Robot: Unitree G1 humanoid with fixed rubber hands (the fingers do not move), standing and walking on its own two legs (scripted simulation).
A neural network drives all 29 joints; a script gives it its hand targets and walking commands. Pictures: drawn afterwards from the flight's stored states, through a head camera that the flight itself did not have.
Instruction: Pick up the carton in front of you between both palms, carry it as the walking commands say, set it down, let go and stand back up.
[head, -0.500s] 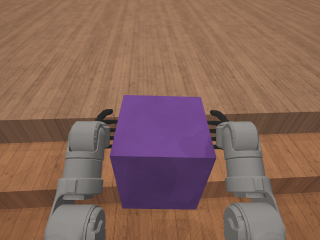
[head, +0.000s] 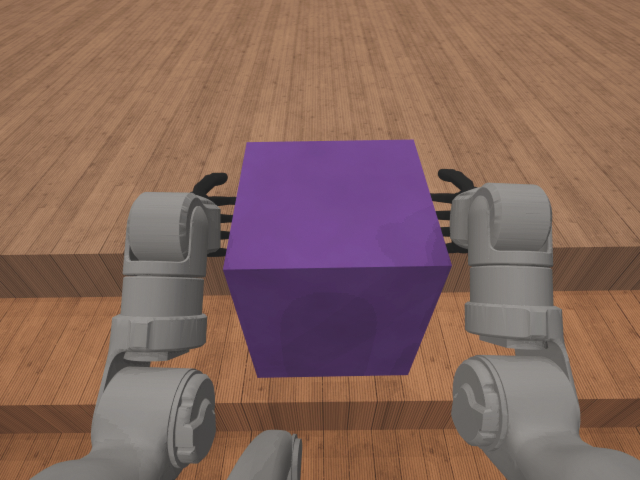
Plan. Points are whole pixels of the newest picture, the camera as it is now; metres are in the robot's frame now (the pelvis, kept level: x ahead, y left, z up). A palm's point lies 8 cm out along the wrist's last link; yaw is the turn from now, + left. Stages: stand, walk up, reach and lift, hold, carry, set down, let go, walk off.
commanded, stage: carry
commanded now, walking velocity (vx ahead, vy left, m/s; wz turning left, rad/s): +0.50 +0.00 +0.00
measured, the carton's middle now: (331, 264) +0.39 +0.02 +0.09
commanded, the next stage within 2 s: none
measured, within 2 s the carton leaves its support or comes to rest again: neither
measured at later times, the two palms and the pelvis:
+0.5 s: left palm out of the picture +0.65 +0.19 +0.37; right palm out of the picture +0.62 -0.11 +0.38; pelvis +0.25 +0.07 +0.17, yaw +0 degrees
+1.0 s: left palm out of the picture +0.92 +0.20 +0.54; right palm out of the picture +0.96 -0.08 +0.52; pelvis +0.55 +0.02 +0.34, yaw +2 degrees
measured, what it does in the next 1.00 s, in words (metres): climbs: left foot 0.18 m higher, then right foot 0.18 m higher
